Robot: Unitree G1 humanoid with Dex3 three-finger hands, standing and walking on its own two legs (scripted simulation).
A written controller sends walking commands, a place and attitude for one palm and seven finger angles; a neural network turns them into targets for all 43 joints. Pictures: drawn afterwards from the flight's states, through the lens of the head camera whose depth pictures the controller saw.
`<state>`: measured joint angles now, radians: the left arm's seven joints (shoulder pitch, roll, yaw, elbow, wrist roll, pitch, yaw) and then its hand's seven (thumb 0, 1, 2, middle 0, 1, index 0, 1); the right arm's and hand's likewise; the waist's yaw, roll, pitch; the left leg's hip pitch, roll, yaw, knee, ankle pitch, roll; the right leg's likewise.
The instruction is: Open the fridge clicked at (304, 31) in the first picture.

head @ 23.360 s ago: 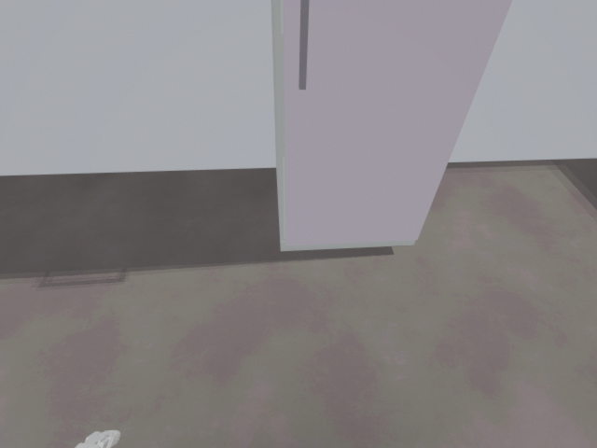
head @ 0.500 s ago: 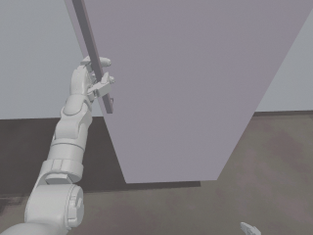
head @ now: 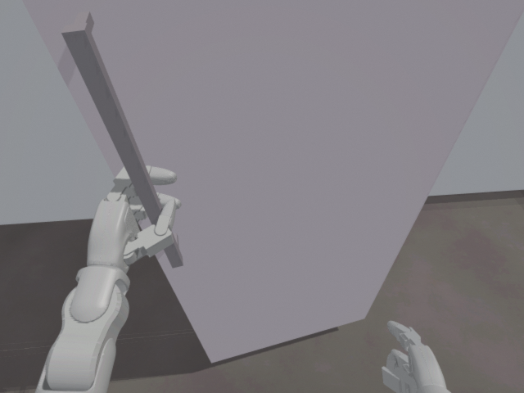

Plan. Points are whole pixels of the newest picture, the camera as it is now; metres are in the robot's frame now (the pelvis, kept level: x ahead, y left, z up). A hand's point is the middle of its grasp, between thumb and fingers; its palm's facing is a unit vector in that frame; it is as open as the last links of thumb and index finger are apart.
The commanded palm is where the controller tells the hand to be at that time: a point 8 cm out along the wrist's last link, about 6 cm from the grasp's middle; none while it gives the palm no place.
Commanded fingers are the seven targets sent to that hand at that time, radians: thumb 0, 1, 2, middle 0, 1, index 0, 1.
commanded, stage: walk backward, drawing the door open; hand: left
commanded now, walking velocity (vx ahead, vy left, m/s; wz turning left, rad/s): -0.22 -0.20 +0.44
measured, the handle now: (143, 174) +0.33 +0.17 +0.21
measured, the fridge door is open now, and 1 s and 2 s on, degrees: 11 44 83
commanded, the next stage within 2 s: stop walking and hold the door back in 1.90 s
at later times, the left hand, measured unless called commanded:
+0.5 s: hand (203, 309) +0.19 +0.08 +0.15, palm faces +0.36 -0.91 -0.22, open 6.1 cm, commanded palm +0.14 +0.11 +0.15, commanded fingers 0.00 0.90 0.90 -0.45 -1.40 -0.45 -1.40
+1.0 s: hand out of the picture +0.08 -0.05 +0.15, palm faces +0.71 -0.66 -0.25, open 6.3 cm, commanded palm +0.02 -0.04 +0.15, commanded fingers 0.00 0.90 0.90 -0.45 -1.40 -0.45 -1.40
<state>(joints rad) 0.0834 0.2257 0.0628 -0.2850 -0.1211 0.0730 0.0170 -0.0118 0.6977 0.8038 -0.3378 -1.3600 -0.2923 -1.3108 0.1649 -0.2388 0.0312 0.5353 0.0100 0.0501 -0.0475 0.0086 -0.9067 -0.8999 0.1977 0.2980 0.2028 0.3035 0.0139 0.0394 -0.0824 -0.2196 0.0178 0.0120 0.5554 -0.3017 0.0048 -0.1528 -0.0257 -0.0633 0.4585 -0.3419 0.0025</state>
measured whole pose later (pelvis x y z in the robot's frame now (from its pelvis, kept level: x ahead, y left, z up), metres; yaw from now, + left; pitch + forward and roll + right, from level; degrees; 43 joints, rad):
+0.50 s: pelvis -0.04 -0.11 +0.00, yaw +18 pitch +0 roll +4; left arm 0.21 0.13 0.02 -0.40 -0.03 -0.05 0.08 -0.05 0.69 0.78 -0.45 -1.40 -0.27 -1.40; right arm 0.20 -0.20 0.00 0.59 -0.01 0.03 -0.09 0.01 -0.91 -0.90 0.20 0.30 0.20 0.30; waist -0.04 0.05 0.06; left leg -0.42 -0.02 0.04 1.05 -0.46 -0.01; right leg -0.33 0.00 -0.24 0.45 -0.15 -0.15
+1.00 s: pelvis -0.04 -0.33 -0.01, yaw +42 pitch +0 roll +1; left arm 0.19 0.20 0.05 -0.48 -0.02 -0.08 0.06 -0.04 0.65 0.78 -0.48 -1.41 -0.29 -1.39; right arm 0.12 -0.20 -0.05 0.65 0.00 -0.10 -0.08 0.01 -0.91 -0.90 0.20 0.30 0.20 0.30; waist -0.01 0.05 0.14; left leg -0.55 0.02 -0.01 1.14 -0.56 -0.04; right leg -0.23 -0.07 -0.11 0.63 -0.38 -0.01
